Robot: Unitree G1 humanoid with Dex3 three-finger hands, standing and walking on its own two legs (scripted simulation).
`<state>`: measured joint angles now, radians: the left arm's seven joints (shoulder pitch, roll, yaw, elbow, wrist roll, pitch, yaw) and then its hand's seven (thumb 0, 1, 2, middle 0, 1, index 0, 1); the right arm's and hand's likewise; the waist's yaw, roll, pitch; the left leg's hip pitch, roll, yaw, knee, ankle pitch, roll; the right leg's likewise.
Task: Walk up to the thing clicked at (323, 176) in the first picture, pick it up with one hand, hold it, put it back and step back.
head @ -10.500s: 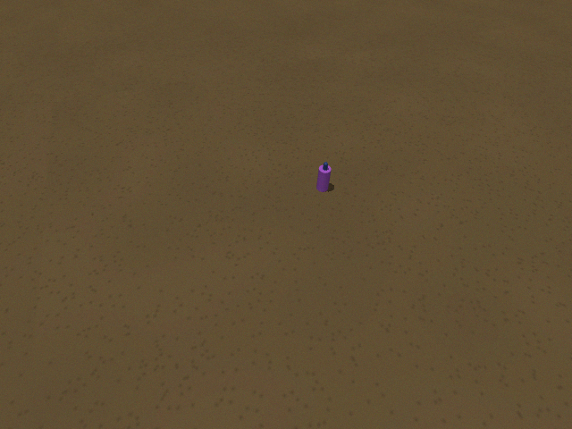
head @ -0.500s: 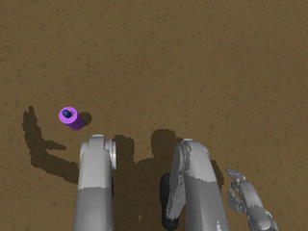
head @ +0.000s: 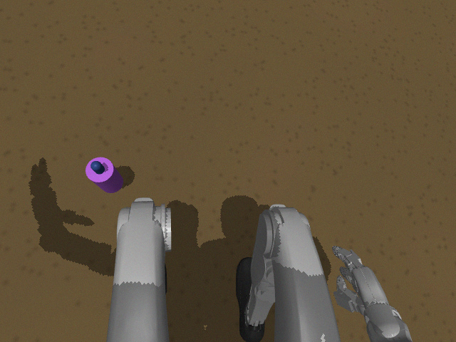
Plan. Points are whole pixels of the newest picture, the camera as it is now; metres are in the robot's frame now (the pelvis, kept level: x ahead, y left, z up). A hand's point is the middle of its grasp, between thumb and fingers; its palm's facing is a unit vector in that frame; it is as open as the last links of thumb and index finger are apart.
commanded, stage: approach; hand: left
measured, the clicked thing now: (104, 174) +0.41 +0.28 -0.30
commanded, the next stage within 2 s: close in in 0.46 s
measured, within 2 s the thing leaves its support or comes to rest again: neither
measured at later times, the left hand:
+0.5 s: hand (30, 192) +0.33 +0.38 -0.19, palm faces +0.28 -0.96 +0.04, open 17.6 cm
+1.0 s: hand (81, 189) +0.36 +0.32 -0.26, palm faces +0.31 -0.95 +0.03, open 17.5 cm
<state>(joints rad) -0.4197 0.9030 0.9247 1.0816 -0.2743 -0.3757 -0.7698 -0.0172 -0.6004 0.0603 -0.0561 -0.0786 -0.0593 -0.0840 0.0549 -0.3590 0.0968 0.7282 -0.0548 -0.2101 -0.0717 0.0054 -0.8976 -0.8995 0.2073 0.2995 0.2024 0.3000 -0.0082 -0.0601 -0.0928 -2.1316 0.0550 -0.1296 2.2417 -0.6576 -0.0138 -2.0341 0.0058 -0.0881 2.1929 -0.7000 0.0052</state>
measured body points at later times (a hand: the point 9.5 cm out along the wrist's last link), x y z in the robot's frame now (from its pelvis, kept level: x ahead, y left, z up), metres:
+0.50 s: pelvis +0.00 +0.00 -0.08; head +0.22 +0.13 +0.28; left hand +0.31 +0.43 -0.19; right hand +0.21 -0.25 -0.15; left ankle +0.09 +0.13 -0.35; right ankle +0.10 -0.12 -0.35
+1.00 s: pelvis -0.01 +0.02 -0.11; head +0.20 +0.18 +0.25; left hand +0.34 +0.37 -0.26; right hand +0.19 -0.23 -0.15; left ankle +0.09 +0.13 -0.35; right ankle +0.10 -0.12 -0.35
